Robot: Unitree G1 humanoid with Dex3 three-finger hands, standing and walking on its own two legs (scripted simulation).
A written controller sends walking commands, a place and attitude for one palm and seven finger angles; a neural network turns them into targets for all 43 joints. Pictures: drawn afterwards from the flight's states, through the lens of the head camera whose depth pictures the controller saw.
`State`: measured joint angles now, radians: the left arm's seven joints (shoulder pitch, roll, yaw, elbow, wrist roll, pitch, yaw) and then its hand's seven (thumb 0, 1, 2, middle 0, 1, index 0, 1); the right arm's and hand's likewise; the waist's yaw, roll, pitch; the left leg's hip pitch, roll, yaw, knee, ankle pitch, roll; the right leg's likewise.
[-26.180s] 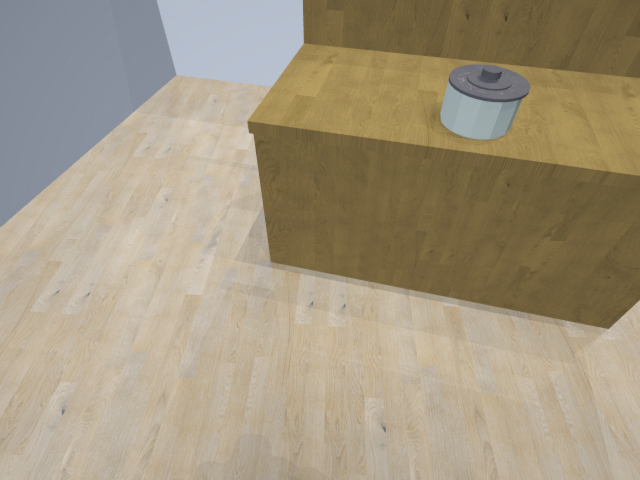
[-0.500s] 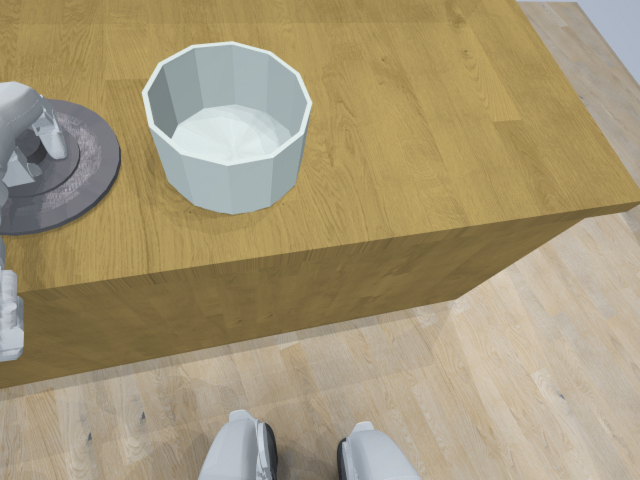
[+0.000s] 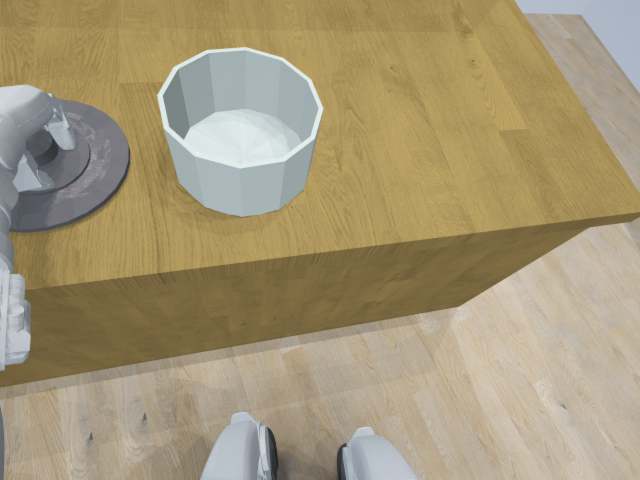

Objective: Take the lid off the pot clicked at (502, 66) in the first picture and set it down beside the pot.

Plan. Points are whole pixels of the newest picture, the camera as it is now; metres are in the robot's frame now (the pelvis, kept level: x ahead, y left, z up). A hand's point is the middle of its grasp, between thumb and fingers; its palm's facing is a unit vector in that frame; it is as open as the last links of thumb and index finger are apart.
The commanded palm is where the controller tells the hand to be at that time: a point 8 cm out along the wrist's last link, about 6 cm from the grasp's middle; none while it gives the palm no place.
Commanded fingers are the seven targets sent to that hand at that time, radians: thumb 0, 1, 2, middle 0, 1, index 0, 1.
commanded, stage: open the fingers wide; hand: left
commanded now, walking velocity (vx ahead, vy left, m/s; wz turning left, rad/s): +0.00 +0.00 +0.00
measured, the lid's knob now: (33, 147) +0.52 +0.34 +0.00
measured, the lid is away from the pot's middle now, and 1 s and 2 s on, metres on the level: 0.26 0.26 0.26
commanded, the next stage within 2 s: raise the empty hand in 0.32 s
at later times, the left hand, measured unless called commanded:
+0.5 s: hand (23, 161) +0.49 +0.33 +0.03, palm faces -0.41 -0.16 -0.90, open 11.1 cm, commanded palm +0.52 +0.30 +0.08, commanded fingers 0.00 -0.05 0.72 -0.38 -0.81 -0.38 -0.81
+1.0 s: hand (0, 143) +0.48 +0.33 +0.07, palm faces -0.39 -0.17 -0.91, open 11.1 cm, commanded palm +0.52 +0.30 +0.14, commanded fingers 0.00 -0.05 0.72 -0.38 -0.81 -0.38 -0.81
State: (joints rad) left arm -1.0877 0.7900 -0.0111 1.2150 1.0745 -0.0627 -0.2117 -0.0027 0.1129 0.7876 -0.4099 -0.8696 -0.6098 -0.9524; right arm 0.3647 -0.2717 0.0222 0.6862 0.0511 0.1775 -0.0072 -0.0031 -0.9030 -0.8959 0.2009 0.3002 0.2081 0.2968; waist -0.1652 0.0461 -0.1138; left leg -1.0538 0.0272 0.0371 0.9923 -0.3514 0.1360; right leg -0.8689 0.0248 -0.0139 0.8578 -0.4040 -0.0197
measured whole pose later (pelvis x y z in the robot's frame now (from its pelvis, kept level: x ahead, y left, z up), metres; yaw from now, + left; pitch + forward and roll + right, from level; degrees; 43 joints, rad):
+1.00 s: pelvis +0.01 +0.01 +0.02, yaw +3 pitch +19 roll -8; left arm -1.08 0.72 -0.08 1.16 1.03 -0.03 -0.25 0.00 -0.04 0.72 -0.39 -0.81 -0.39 -0.81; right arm 0.37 -0.28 0.00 0.73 0.06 0.15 -0.01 0.00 -0.90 -0.90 0.20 0.30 0.21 0.30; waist -0.14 0.05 -0.11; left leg -0.91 -0.02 0.01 0.89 -0.32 0.14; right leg -0.71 0.03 0.02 0.75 -0.39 -0.03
